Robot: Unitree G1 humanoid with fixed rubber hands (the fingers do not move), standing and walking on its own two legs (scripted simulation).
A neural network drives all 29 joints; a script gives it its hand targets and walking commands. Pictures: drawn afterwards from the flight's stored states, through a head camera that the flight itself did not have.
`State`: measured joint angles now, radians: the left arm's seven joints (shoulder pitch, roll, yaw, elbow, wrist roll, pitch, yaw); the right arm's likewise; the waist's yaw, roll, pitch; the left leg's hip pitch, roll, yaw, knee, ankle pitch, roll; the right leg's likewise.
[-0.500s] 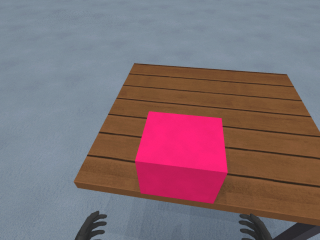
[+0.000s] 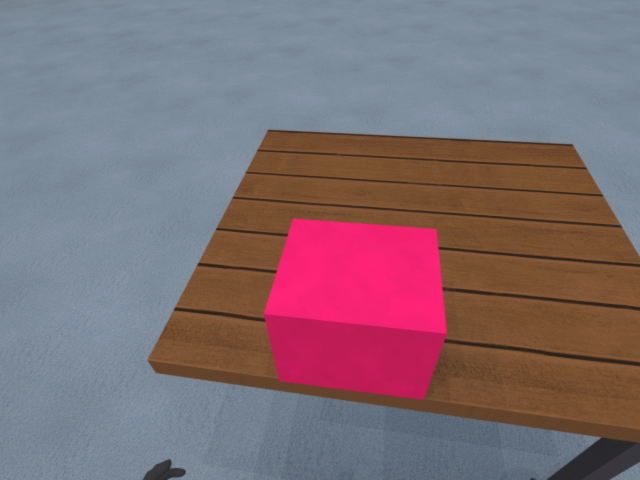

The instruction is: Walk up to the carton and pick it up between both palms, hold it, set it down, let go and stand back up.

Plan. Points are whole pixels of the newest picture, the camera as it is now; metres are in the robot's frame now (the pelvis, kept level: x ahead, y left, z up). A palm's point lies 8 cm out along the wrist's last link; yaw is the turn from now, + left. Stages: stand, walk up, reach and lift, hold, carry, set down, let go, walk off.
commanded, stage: stand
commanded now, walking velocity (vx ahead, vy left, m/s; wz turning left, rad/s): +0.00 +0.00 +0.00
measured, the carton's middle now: (356, 306) +0.39 -0.02 +0.00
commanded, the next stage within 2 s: none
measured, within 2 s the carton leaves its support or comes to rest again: neither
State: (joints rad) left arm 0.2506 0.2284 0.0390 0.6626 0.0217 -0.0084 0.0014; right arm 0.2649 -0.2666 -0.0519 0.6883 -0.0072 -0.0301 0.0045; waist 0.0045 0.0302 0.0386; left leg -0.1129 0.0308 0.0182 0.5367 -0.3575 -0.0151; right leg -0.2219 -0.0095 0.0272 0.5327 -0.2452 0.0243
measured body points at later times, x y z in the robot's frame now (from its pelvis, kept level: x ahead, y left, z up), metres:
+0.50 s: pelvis -0.05 +0.00 +0.00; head -0.07 -0.01 +0.44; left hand +0.01 +0.26 -0.12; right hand +0.03 -0.25 -0.13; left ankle -0.04 +0.13 -0.73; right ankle +0.03 -0.14 -0.73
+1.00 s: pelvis -0.06 +0.00 -0.01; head -0.07 -0.01 +0.44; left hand -0.02 +0.27 -0.14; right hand +0.01 -0.26 -0.14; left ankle -0.04 +0.13 -0.73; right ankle +0.03 -0.13 -0.73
